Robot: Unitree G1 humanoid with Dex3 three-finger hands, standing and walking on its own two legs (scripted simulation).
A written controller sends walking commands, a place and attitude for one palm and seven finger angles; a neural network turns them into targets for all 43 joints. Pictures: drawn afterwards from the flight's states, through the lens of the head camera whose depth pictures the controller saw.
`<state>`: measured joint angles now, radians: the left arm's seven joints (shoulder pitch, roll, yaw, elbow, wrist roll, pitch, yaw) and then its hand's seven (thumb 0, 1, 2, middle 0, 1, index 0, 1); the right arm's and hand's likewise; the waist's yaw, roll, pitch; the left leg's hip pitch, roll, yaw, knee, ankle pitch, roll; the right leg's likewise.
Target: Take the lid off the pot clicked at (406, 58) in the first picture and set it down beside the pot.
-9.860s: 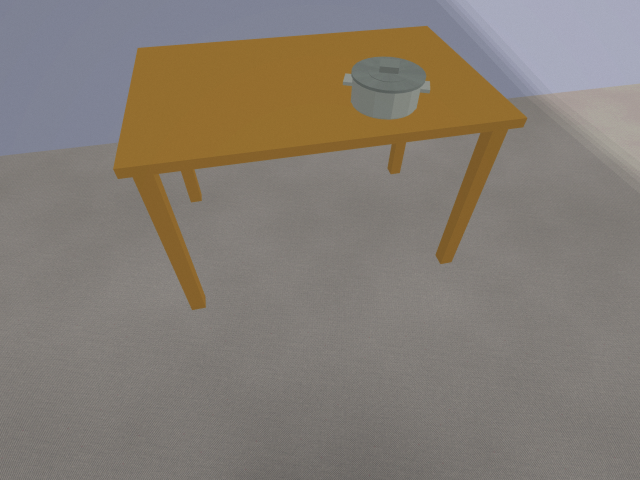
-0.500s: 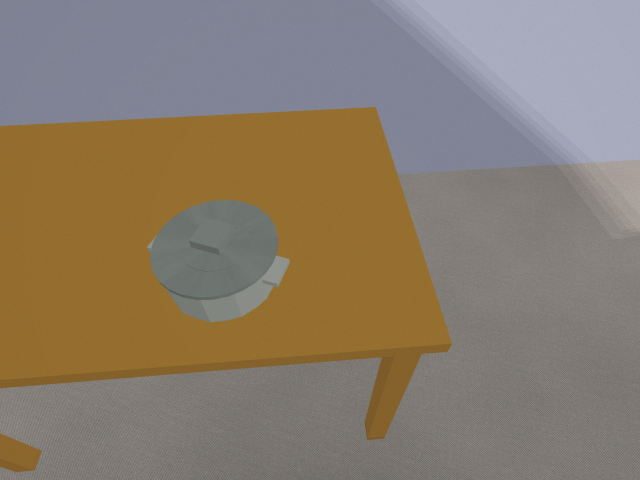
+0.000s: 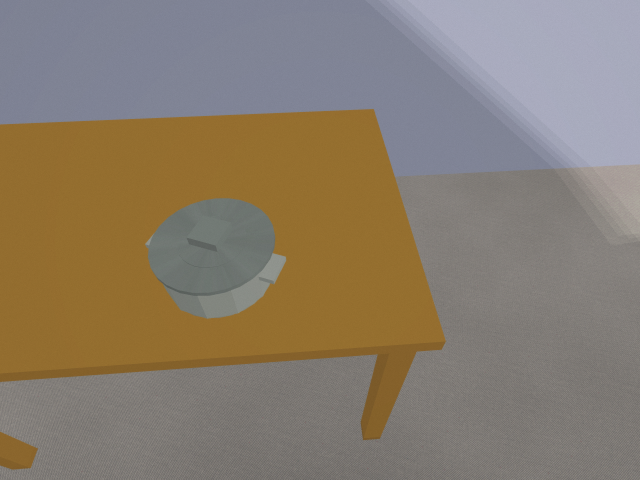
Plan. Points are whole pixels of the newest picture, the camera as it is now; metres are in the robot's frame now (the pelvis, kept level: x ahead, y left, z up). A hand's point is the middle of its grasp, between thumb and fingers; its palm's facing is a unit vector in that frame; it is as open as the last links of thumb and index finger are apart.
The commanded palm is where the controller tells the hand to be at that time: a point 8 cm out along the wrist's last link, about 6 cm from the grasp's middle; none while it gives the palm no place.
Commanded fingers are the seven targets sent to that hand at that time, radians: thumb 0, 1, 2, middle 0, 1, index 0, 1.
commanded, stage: look again from close up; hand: left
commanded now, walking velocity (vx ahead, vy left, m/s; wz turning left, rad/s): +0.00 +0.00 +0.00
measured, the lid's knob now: (210, 233) +0.47 +0.21 +0.01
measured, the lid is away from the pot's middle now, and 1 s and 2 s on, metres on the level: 0.00 0.00 0.00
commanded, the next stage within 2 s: shuffle to correct the standing spot in 0.08 s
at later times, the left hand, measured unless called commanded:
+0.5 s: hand out of the picture -0.01 +0.18 -0.18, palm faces +0.10 -0.97 -0.21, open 7.4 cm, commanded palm none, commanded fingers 0.00 0.90 0.90 -0.20 -0.30 -0.20 -0.30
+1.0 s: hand out of the picture -0.01 +0.19 -0.18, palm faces +0.07 -0.98 -0.21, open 7.4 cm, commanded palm none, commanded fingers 0.00 0.90 0.90 -0.20 -0.30 -0.20 -0.30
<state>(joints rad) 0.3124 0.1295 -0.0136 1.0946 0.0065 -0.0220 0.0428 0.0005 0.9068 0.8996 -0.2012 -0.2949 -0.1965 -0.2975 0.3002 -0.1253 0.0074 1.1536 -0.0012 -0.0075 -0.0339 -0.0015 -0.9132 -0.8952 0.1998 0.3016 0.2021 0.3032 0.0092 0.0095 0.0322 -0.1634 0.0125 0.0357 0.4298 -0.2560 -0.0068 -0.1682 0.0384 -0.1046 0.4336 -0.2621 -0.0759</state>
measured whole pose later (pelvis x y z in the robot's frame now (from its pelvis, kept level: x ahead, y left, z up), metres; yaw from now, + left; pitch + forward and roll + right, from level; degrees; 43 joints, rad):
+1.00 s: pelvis +0.00 +0.01 -0.01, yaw +3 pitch +1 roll +0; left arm 0.30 0.16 -0.02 1.04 0.00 0.00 0.04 0.00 0.90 0.90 -0.20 -0.29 -0.20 -0.30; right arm 0.26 -0.17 -0.02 1.02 -0.01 0.01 -0.02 0.01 -0.93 -0.90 0.20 0.30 0.20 0.30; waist 0.00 0.01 0.03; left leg -0.25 -0.01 -0.01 0.54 -0.30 0.01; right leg -0.23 0.01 -0.15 0.53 -0.32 -0.07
